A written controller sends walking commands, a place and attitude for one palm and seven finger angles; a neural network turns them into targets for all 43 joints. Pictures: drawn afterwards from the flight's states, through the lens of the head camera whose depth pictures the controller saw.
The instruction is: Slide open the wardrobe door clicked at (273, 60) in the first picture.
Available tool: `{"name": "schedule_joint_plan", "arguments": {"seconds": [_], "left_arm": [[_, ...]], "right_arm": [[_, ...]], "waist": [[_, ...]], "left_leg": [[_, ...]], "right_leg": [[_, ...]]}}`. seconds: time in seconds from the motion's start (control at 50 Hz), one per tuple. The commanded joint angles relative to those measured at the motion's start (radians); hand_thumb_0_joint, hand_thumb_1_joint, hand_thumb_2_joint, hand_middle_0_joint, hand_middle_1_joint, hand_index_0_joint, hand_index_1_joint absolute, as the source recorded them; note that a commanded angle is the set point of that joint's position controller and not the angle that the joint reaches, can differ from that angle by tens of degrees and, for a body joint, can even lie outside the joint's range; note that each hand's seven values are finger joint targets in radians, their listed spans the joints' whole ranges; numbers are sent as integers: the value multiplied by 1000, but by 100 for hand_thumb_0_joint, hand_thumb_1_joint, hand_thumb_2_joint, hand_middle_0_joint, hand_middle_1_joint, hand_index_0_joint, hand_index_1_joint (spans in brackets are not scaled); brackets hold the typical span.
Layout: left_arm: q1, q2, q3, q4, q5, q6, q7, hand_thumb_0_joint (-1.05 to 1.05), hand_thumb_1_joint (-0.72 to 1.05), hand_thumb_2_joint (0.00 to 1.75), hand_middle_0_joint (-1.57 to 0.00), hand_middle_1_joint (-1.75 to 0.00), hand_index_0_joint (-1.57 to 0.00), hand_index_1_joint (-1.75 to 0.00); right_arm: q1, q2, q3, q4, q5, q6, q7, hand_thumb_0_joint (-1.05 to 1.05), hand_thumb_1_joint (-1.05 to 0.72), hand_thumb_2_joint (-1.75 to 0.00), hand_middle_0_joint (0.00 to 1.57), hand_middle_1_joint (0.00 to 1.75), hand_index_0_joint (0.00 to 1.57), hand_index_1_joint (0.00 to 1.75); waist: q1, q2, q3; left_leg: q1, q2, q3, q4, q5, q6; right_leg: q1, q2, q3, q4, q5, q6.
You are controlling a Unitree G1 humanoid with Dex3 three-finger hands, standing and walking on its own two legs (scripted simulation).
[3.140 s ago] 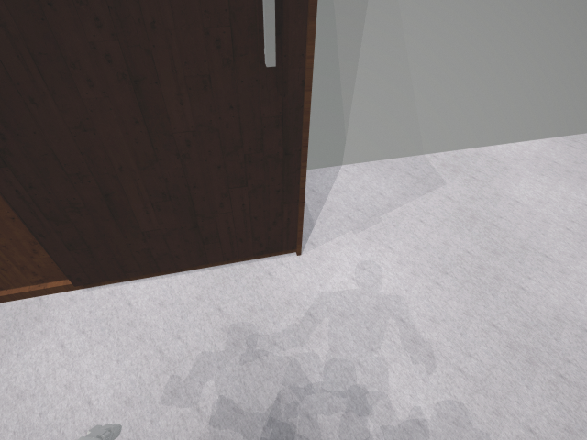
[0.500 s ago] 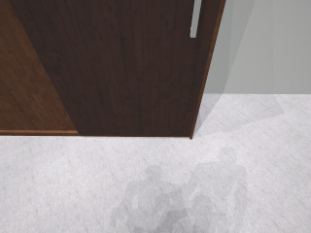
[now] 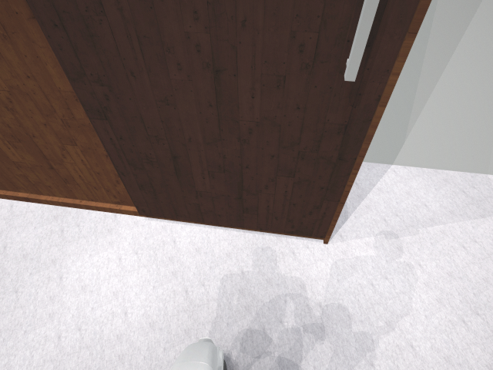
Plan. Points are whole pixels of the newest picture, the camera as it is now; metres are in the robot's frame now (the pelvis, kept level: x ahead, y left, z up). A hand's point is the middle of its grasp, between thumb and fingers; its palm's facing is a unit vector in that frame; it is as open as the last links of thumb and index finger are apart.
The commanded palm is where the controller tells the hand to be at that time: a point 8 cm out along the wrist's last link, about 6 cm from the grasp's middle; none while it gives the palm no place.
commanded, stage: take the last steps up to it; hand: right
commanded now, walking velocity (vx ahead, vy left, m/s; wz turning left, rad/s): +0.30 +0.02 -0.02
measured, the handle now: out of the picture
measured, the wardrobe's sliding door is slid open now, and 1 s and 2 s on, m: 0.00 0.00 0.00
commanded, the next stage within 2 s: come to a stop and stand still in 0.40 s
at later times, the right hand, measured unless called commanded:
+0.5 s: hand out of the picture +0.16 -0.16 -0.19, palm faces +0.13 +0.98 -0.16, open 7.3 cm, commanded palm none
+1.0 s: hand (333, 321) +0.26 -0.14 -0.17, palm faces +0.07 +0.96 -0.26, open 7.4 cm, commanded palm none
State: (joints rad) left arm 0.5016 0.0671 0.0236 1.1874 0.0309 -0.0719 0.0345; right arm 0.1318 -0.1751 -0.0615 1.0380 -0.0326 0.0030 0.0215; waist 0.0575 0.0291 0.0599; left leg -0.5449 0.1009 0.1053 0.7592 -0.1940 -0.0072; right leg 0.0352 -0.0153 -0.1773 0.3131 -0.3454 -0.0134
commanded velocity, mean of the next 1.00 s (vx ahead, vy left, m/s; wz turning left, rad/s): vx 0.03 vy -0.02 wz -0.01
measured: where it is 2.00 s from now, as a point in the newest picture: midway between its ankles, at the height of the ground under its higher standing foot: outside the picture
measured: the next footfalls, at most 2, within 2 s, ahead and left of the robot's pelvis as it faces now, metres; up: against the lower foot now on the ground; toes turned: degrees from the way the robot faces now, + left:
left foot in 0.10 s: +0.18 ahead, +0.13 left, +0.00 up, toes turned +8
right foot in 0.52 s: +0.30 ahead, -0.10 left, +0.00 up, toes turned -11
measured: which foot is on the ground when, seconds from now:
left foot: up 0.00-0.08, down 0.10-0.52, up 0.54-0.90, down 0.92-1.00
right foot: down 0.00-0.10, up 0.12-0.50, down 0.52-0.92, up 0.94-1.00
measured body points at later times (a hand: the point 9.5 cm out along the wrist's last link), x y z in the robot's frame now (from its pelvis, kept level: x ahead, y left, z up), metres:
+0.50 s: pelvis +0.19 +0.02 -0.01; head +0.19 +0.00 +0.44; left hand +0.30 +0.25 -0.14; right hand +0.15 -0.21 -0.17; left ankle +0.15 +0.12 -0.74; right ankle +0.26 -0.10 -0.73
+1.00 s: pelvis +0.21 +0.05 -0.01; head +0.23 +0.07 +0.44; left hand +0.28 +0.29 -0.17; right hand +0.25 -0.19 -0.15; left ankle +0.24 +0.16 -0.74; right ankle +0.24 -0.08 -0.71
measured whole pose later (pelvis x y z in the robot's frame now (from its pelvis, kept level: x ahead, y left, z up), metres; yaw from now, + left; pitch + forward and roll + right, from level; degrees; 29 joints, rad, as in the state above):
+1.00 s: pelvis +0.21 +0.05 -0.01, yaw -1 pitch -2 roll -1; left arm 0.17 0.21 0.08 1.03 0.02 0.07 0.01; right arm 0.23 -0.15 -0.04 1.00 -0.04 0.01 -0.03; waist -0.01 -0.04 0.06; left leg -0.30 0.06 0.08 0.63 -0.29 0.02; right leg -0.39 -0.05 -0.06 0.82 -0.44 0.02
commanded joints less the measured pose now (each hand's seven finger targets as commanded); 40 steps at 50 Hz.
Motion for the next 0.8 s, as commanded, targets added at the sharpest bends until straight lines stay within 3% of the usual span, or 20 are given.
{"name": "schedule_joint_plan", "arguments": {"seconds": [0.0,0.04,0.06,0.08,0.1,0.14,0.16,0.2,0.26,0.4,0.44,0.46,0.48,0.5,0.52,0.54,0.56,0.6,0.68,0.78], "left_arm": [[65,173,34,-15,1,-5,6,0,90,90,-20,-30,-20,-30],[46,177,37,-15,-10,-3,0,0,90,90,-20,-30,-20,-30],[50,149,33,-32,-22,-5,-11,0,90,90,-20,-30,-20,-30],[61,100,22,-70,-29,-7,-13,0,90,90,-20,-30,-20,-30],[-7,124,29,-81,-29,4,-13,0,90,90,-20,-30,-20,-30],[-110,107,43,-103,-15,15,-20,0,90,90,-20,-30,-20,-30],[-99,81,37,-97,-7,25,-23,0,90,90,-20,-30,-20,-30],[-49,66,32,-85,-2,47,-26,0,90,90,-20,-30,-20,-30],[-71,51,32,-109,-1,56,-34,0,90,90,-20,-30,-20,-30],[-267,109,24,-193,-8,36,-52,0,90,90,-20,-30,-20,-30],[-246,130,23,-186,-8,29,-48,0,90,90,-20,-30,-20,-30],[-193,150,25,-169,-5,22,-45,0,90,90,-20,-30,-20,-30],[-123,211,35,-147,-1,15,-36,0,90,90,-20,-30,-20,-30],[-63,295,49,-140,4,17,-25,0,90,90,-20,-30,-20,-30],[-69,295,40,-131,-1,27,-11,0,90,90,-20,-30,-20,-30],[-151,271,27,-149,-5,29,2,0,90,90,-20,-30,-20,-30],[-229,241,14,-163,-7,31,7,0,90,90,-20,-30,-20,-30],[-309,231,13,-172,-15,36,12,0,90,90,-20,-30,-20,-30],[-298,256,53,-175,-17,63,17,0,90,90,-20,-30,-20,-30],[-349,270,75,-206,-4,82,7,0,90,90,-20,-30,-20,-30]], "right_arm": [[-45,-10,-4,-77,5,-37,2,0,-90,-90,20,30,20,30],[175,-63,-19,-8,0,-54,-7,0,-90,-90,20,30,20,30],[331,-145,-43,35,-5,-69,-19,0,-90,-90,20,30,20,30],[435,-249,-63,57,7,-72,-30,0,-90,-90,20,30,20,30],[389,-252,-64,49,21,-68,-33,0,-90,-90,20,30,20,30],[206,-136,-35,5,20,-63,-41,0,-90,-90,20,30,20,30],[163,-87,-16,-3,14,-71,-42,0,-90,-90,20,30,20,30],[151,-45,-1,-2,7,-80,-44,0,-90,-90,20,30,20,30],[168,-45,-5,-11,2,-88,-46,0,-90,-90,20,30,20,30],[215,-122,-7,20,6,-75,-35,0,-90,-90,20,30,20,30],[217,-125,-7,29,8,-67,-35,0,-90,-90,20,30,20,30],[213,-116,-6,29,11,-61,-35,0,-90,-90,20,30,20,30],[233,-84,2,27,14,-55,-33,0,-90,-90,20,30,20,30],[259,-31,13,14,21,-53,-32,0,-90,-90,20,30,20,30],[238,-40,21,11,18,-47,-43,0,-90,-90,20,30,20,30],[225,-38,22,22,20,-33,-50,0,-90,-90,20,30,20,30],[234,-29,23,40,17,-26,-52,0,-90,-90,20,30,20,30],[270,-24,26,63,19,-7,-52,0,-90,-90,20,30,20,30],[259,-46,3,24,9,31,-56,0,-90,-90,20,30,20,30],[234,-24,-9,-33,9,34,-55,0,-90,-90,20,30,20,30]], "waist": [[-31,-145,57],[-131,-69,-66],[-193,55,-179],[-184,235,-280],[-190,170,-265],[-119,-12,-45],[-79,-8,-2],[-37,51,0],[-25,42,-24],[-69,89,-2],[-49,54,6],[-21,9,-15],[-1,-125,-53],[9,-303,-102],[12,-308,-125],[-22,-249,-83],[-50,-187,-41],[-74,-154,-51],[-60,-156,-100],[-67,-216,-108]], "left_leg": [[120,-54,45,-140,-33,36],[450,-84,56,-244,48,62],[715,111,-153,-275,30,125],[863,369,-546,-388,145,238],[746,389,-579,-467,-9,261],[456,308,-394,-529,-123,207],[344,264,-289,-546,-55,173],[257,217,-172,-565,51,158],[257,186,-101,-552,176,168],[348,176,-102,-502,163,160],[315,156,-90,-449,111,136],[281,119,-57,-361,104,111],[193,46,-8,-193,39,67],[72,-54,69,14,-212,12],[81,-67,-5,162,-435,2],[112,-20,-74,196,-419,-3],[151,0,-90,173,-377,-11],[192,7,-82,102,-297,-28],[168,-21,-57,135,-254,-33],[192,-39,-46,70,-232,-17]], "right_leg": [[-76,-273,128,4,624,-116],[-161,-217,80,278,697,-67],[-372,-153,26,549,437,-25],[-598,-11,31,879,-211,11],[-626,-53,154,1017,-221,-8],[-653,-136,181,1028,-38,-11],[-611,-151,172,974,8,-2],[-540,-155,145,873,29,20],[-520,-144,111,715,54,39],[-430,-88,54,371,84,32],[-309,-74,32,262,131,27],[-195,-65,31,182,173,23],[-52,-148,140,123,271,-10],[46,-354,368,57,480,-107],[-5,-424,436,-1,595,-162],[-114,-428,403,-3,689,-172],[-187,-391,329,4,757,-164],[-189,-336,225,13,789,-146],[-157,-341,187,39,837,-163],[-210,-321,162,72,687,-149]]}}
